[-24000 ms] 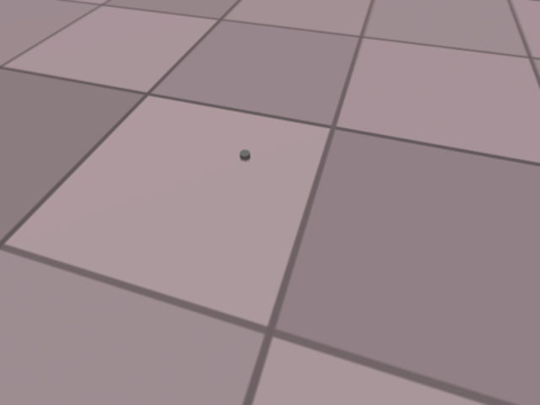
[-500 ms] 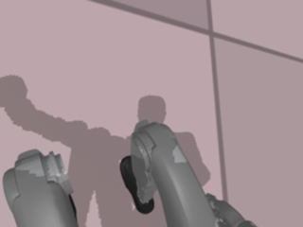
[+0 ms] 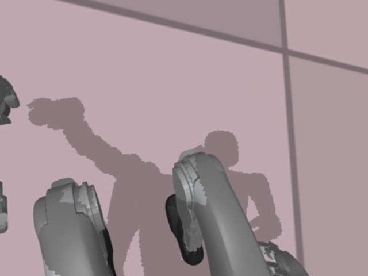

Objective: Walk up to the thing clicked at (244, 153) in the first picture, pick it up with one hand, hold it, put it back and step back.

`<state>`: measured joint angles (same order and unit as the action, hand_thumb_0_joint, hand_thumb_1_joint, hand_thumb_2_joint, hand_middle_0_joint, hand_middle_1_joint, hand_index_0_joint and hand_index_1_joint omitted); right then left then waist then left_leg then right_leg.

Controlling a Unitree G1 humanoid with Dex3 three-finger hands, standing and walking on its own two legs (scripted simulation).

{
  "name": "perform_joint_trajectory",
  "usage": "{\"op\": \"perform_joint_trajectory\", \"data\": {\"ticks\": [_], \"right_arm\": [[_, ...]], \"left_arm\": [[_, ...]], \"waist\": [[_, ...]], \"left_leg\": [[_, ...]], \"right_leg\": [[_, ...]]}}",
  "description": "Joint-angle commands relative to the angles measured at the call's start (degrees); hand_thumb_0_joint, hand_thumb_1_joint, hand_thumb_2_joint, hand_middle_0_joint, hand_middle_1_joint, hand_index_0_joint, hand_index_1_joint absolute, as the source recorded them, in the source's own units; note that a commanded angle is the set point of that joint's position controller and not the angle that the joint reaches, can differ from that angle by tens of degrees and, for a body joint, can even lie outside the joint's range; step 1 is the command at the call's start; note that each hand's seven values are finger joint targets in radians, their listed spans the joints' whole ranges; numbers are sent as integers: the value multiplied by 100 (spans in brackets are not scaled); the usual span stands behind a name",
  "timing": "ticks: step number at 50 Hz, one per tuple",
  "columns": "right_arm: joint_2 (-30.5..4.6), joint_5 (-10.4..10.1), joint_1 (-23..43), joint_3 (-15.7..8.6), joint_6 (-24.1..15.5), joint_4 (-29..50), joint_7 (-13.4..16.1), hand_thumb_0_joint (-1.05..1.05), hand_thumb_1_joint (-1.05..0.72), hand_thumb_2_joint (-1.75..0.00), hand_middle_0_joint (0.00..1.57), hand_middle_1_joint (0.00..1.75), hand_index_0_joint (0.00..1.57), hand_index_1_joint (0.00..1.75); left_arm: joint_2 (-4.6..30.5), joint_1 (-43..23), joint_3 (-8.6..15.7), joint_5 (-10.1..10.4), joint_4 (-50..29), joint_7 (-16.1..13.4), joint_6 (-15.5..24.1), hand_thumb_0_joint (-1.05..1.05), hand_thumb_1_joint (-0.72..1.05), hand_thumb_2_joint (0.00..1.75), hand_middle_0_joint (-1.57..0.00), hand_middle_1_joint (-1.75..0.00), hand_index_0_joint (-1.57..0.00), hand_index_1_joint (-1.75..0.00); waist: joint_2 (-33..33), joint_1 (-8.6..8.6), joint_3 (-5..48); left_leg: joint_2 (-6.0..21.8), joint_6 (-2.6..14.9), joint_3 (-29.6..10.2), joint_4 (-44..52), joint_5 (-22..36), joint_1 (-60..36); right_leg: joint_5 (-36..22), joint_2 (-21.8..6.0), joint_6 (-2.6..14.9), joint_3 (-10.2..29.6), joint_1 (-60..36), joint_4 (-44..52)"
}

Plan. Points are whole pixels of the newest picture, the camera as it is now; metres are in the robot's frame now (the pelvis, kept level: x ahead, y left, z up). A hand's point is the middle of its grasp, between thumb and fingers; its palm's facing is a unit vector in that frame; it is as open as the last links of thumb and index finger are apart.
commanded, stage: lift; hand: left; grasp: from above
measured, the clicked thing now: out of the picture +0.50 +0.31 -0.20
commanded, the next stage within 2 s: hold in 1.84 s
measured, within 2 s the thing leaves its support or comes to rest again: neither
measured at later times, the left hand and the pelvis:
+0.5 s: hand out of the picture +0.44 +0.31 -0.09, palm faces -0.48 -0.10 -0.87, open 5.5 cm; pelvis +0.00 +0.00 +0.05, yaw +3 degrees
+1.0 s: hand out of the picture +0.37 +0.30 +0.10, palm faces -0.41 -0.13 -0.90, open 6.1 cm; pelvis +0.00 +0.00 +0.19, yaw +7 degrees
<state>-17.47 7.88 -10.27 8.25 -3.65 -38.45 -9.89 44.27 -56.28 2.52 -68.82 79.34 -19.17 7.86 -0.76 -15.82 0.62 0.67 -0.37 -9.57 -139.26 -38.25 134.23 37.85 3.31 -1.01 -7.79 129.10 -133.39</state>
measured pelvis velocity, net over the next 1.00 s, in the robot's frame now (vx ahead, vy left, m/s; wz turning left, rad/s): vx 0.00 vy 0.00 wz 0.13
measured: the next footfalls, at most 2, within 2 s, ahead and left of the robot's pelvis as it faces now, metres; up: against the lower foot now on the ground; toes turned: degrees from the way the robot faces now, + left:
none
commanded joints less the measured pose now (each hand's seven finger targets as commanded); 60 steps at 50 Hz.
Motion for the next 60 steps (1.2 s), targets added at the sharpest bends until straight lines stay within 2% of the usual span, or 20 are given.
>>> {"op": "perform_joint_trajectory", "data": {"ticks": [1,2,5,8,9,13,15,17,19,21,23,25,28,30,35,37,46,47,55,60], "right_arm": [[-1527,-24,-1201,-561,-6,69,139,0,-91,-90,20,30,20,30],[-1461,-47,-1199,-572,21,66,155,0,-91,-90,20,30,20,30],[-1465,-65,-1296,-602,65,26,190,0,-93,-91,20,30,20,30],[-1453,-119,-1278,-655,113,77,243,0,-92,-90,20,30,20,30],[-1477,-128,-1330,-688,128,67,242,0,-92,-90,20,30,20,30],[-1465,-234,-1288,-832,253,161,294,0,-92,-90,20,30,20,30],[-1400,-274,-1297,-874,327,205,300,0,-91,-90,20,30,20,30],[-1271,-335,-1268,-905,412,233,331,0,-92,-90,20,30,20,30],[-1322,-350,-1297,-980,461,214,369,0,-91,-90,20,30,20,30],[-1309,-389,-1296,-1053,512,227,422,0,-92,-90,20,30,20,30],[-1215,-437,-1260,-1092,547,288,450,0,-92,-90,20,30,20,30],[-1180,-463,-1242,-1150,560,313,481,0,-91,-90,20,30,20,30],[-1139,-551,-1191,-1178,561,334,563,0,-91,-90,20,30,20,30],[-1115,-601,-1157,-1217,561,342,605,0,-91,-90,20,30,20,30],[-1041,-712,-953,-1259,575,471,722,0,-91,-90,20,30,20,30],[-992,-748,-904,-1274,570,499,781,0,-91,-90,20,30,20,30],[-802,-907,-548,-1285,581,524,1033,0,-90,-90,20,30,20,30],[-764,-910,-534,-1280,578,509,1056,0,-90,-90,20,30,20,30],[-547,-1012,-323,-1217,495,457,1236,0,-91,-90,20,30,20,30],[-476,-1030,-348,-1224,347,338,1337,0,-91,-90,20,30,20,30]], "left_arm": [[1269,-1960,82,88,-855,-156,-96,0,92,37,-119,-46,-123,-42],[1325,-2077,67,77,-1062,-142,-89,0,91,38,-119,-45,-123,-41],[1203,-1945,2,125,-901,-53,-160,0,90,30,-117,-51,-124,-44],[1312,-1915,119,236,-1148,41,-197,0,80,20,-104,-49,-112,-40],[1191,-1775,74,241,-1125,104,-235,0,78,21,-103,-49,-111,-40],[1238,-1732,163,365,-1629,353,-366,0,81,27,-105,-52,-113,-43],[1140,-1712,116,405,-1886,477,-375,0,82,30,-106,-53,-113,-45],[1175,-1475,140,457,-2109,584,-381,0,81,30,-106,-53,-113,-45],[935,-1085,79,473,-2092,732,-379,0,83,31,-106,-53,-114,-45],[925,-1118,37,522,-2444,883,-331,0,79,32,-104,-53,-111,-46],[905,-1127,29,649,-2868,973,-286,0,75,34,-102,-54,-109,-46],[650,-734,-62,773,-2866,1050,-271,0,76,35,-101,-57,-109,-49],[700,-726,-32,877,-3348,1081,-223,0,69,33,-94,-58,-102,-49],[538,-491,-115,896,-3370,1109,-225,0,70,35,-95,-58,-103,-50],[508,-162,-114,1037,-3809,1124,-317,0,69,35,-94,-61,-102,-53],[408,-55,-159,1102,-4063,1115,-388,0,68,36,-92,-63,-100,-54],[91,874,-261,1222,-4610,1186,-757,0,66,41,-95,-58,-101,-52],[-68,908,-355,1250,-4625,1197,-789,0,66,41,-94,-60,-100,-53],[-203,1737,-392,1313,-4776,1189,-889,0,65,42,-97,-57,-102,-52],[-489,1654,-605,1266,-4649,1141,-790,0,62,39,-93,-58,-99,-52]], "waist": [[1931,-70,3848],[2061,-20,4120],[1747,-71,4061],[1913,133,4299],[1959,104,4206],[2266,327,4536],[2206,329,4764],[2068,460,4898],[1937,453,4584],[1806,457,4495],[1795,555,4820],[1500,595,4684],[1511,675,4782],[1437,692,4637],[1365,831,4630],[1246,847,4754],[1190,971,4365],[1130,933,4234],[653,997,3539],[659,978,2969]], "left_leg": [[-42,142,507,1531,756,-2818],[-28,138,506,1585,795,-2915],[-29,171,548,1514,1041,-2853],[-49,163,585,1648,1049,-2972],[-68,143,585,1726,1097,-3085],[-78,96,540,2053,1191,-3613],[-85,122,594,2102,1228,-3720],[-103,174,697,2203,1204,-3637],[-131,156,693,2262,1275,-3667],[-132,183,698,2359,1149,-3750],[-132,201,728,2529,1089,-3849],[-130,220,743,2647,954,-3858],[-134,237,719,2915,885,-4062],[-118,228,624,3141,800,-4248],[-73,245,488,3841,265,-4702],[-66,245,514,4003,374,-4991],[-59,196,523,5165,762,-6192],[-54,196,509,5316,678,-6256],[-133,199,757,6306,690,-7040],[-87,167,714,7018,696,-7680]], "right_leg": [[-889,145,396,-242,-1949,1569],[-933,153,387,-191,-2107,1532],[-1191,147,360,-167,-2302,1624],[-1161,124,387,-128,-2290,1656],[-1223,88,395,-185,-2265,1681],[-1255,40,443,-160,-2122,1695],[-1288,47,439,-99,-2312,1799],[-1285,52,391,15,-2668,1959],[-1278,4,426,7,-2534,2042],[-1133,1,437,58,-2506,2235],[-1100,-11,401,131,-2771,2328],[-965,-5,389,162,-2842,2509],[-961,-32,365,198,-2980,2682],[-919,-34,362,179,-2966,2780],[-637,-15,294,246,-3411,3174],[-723,-9,282,268,-3694,3394],[-1025,-59,238,386,-4858,4458],[-972,-50,228,391,-4963,4606],[-733,-20,225,672,-6389,6034],[-791,-14,223,719,-6820,6655]]}}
